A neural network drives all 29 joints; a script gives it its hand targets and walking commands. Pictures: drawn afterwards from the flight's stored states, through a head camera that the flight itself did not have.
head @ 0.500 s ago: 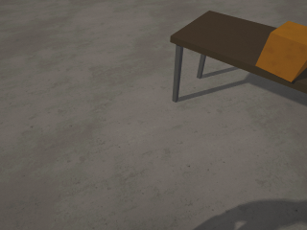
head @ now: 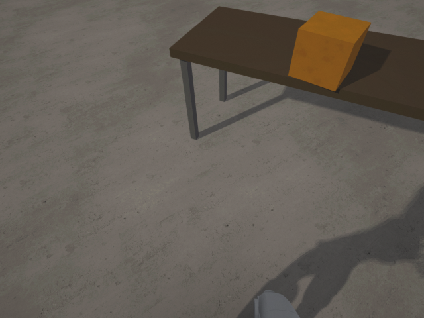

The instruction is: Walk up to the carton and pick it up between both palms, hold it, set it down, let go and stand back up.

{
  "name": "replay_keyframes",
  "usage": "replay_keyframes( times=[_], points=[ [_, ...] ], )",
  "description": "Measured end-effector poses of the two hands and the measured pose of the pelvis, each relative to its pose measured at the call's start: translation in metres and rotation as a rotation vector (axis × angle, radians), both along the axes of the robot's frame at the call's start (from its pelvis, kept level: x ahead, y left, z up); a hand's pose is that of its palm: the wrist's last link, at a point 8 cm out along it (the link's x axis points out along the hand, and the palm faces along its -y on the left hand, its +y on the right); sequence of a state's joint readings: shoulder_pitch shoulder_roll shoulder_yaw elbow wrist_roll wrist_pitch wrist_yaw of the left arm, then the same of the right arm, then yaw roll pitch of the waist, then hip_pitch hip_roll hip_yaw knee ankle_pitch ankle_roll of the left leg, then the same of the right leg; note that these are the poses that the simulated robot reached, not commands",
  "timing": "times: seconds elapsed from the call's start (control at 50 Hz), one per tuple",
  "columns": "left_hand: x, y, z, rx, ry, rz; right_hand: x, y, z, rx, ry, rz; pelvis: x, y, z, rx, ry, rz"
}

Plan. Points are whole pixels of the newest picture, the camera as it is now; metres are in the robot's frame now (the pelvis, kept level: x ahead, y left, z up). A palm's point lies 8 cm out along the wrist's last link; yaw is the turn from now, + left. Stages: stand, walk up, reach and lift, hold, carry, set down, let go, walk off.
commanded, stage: walk up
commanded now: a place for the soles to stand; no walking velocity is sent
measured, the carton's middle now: (326, 50) +1.00 -0.39 -0.04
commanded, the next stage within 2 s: none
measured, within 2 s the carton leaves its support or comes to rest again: neither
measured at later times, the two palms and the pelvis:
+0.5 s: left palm (147, 291) +0.19 +0.18 -0.17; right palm (359, 249) +0.28 -0.30 -0.13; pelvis +0.20 -0.06 -0.03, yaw -10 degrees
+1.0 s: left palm (220, 159) +0.54 +0.01 -0.12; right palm (403, 263) +0.26 -0.42 -0.17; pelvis +0.36 -0.18 -0.03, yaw -22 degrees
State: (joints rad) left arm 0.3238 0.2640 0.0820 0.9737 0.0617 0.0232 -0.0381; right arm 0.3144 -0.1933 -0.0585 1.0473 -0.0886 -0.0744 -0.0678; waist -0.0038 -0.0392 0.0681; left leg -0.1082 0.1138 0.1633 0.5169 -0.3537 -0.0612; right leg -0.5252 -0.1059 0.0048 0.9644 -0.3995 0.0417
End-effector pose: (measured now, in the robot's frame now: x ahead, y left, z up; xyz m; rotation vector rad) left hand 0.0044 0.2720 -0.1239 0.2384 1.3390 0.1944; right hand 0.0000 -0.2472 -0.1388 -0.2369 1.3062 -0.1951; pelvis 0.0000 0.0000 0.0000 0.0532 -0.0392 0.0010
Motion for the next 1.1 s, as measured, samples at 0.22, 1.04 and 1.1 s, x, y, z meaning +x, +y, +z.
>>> replay_keyframes(
  times=[0.22, 1.04, 1.1],
  points=[
    [0.093, -0.055, -0.013, 0.062, -0.091, -0.039, 0.117, -0.077, -0.033, 0.047, -0.136, 0.039, 0.074, -0.055, -0.034, -0.079, -0.035, -0.086],
    [0.531, -0.259, 0.008, -0.039, -0.288, -0.462, 0.293, -0.182, -0.025, 0.073, -0.042, -0.287, 0.378, -0.185, -0.021, -0.075, -0.031, -0.369],
    [0.525, -0.256, 0.01, -0.043, -0.259, -0.415, 0.345, -0.193, -0.014, 0.066, -0.101, -0.233, 0.398, -0.19, -0.013, -0.081, -0.024, -0.348]
  ],
)
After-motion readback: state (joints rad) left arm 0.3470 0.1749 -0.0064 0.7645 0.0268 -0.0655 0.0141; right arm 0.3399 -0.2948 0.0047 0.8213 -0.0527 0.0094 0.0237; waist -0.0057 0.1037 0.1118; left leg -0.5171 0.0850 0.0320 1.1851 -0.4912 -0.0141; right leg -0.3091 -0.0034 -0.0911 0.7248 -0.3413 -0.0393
